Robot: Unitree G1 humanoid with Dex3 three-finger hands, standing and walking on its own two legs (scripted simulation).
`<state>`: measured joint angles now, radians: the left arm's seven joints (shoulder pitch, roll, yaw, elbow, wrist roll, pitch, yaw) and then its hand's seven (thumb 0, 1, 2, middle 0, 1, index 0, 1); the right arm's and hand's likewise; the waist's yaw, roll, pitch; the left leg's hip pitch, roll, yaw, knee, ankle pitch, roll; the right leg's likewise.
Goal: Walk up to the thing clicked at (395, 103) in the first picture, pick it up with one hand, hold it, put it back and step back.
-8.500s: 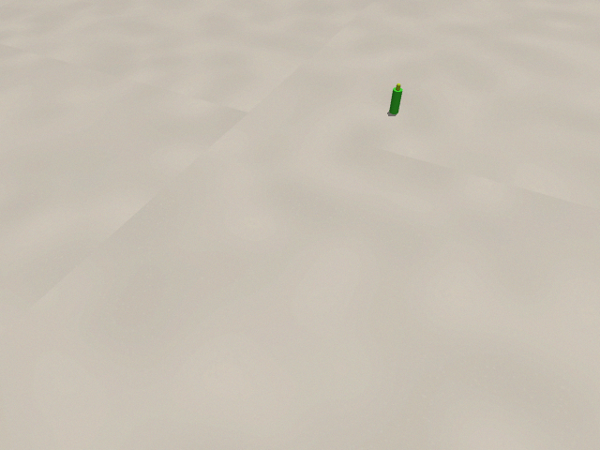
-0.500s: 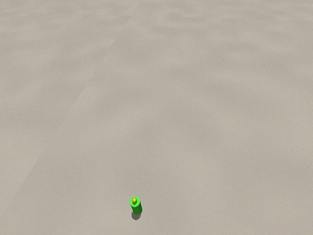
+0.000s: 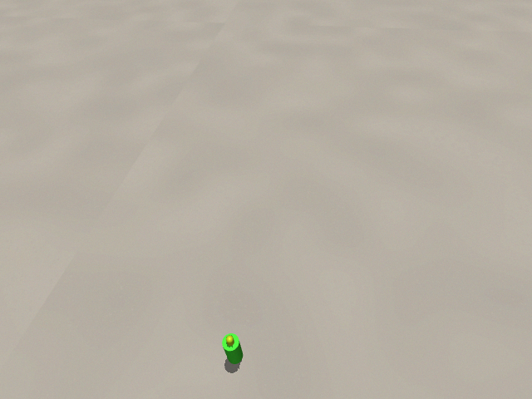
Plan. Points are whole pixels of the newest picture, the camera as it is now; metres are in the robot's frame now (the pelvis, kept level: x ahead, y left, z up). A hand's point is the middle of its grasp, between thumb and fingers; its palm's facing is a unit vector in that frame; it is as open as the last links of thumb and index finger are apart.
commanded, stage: stand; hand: left
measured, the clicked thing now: (232, 347) +0.41 +0.17 -0.69
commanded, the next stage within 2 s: go down in 0.38 s
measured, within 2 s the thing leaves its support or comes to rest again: neither
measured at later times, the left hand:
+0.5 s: hand out of the picture +0.07 +0.25 -0.16, palm faces -0.01 -0.94 -0.34, open 7.4 cm
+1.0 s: hand out of the picture +0.14 +0.27 -0.19, palm faces +0.06 -0.95 -0.31, open 16.0 cm
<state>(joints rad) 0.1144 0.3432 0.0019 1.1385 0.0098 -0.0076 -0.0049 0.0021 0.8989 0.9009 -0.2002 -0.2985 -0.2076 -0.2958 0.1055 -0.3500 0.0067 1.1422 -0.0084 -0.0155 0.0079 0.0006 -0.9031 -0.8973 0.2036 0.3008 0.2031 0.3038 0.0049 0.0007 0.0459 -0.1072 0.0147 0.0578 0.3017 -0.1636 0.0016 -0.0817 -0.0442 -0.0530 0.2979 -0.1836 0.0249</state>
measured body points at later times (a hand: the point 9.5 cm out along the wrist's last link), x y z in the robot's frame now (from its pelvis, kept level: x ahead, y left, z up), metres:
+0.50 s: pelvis +0.01 +0.00 +0.00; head +0.02 +0.00 +0.45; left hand +0.07 +0.30 -0.14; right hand +0.08 -0.30 -0.13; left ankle +0.00 +0.12 -0.75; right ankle -0.01 -0.13 -0.75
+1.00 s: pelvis -0.01 +0.00 -0.05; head +0.07 +0.01 +0.39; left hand +0.13 +0.31 -0.17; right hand +0.10 -0.26 -0.16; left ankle +0.00 +0.12 -0.75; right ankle -0.01 -0.13 -0.75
